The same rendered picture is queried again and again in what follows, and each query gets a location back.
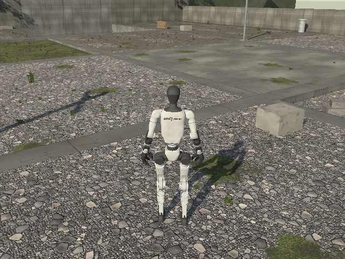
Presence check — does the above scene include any robot left forearm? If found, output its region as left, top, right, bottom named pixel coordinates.
left=142, top=130, right=153, bottom=153

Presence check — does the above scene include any right robot hand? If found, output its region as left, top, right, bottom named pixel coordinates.
left=191, top=153, right=204, bottom=166

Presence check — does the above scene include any robot left foot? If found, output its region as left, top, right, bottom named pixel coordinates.
left=158, top=209, right=165, bottom=223

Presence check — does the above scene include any robot right forearm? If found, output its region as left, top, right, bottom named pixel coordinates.
left=192, top=132, right=203, bottom=154

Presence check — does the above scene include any left robot hand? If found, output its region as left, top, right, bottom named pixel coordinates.
left=141, top=152, right=153, bottom=165

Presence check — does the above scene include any robot left shin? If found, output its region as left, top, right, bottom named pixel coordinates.
left=157, top=180, right=164, bottom=215

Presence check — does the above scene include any robot right upper arm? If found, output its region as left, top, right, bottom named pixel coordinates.
left=184, top=110, right=198, bottom=140

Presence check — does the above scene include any robot left upper arm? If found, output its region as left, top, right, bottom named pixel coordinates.
left=147, top=109, right=162, bottom=139

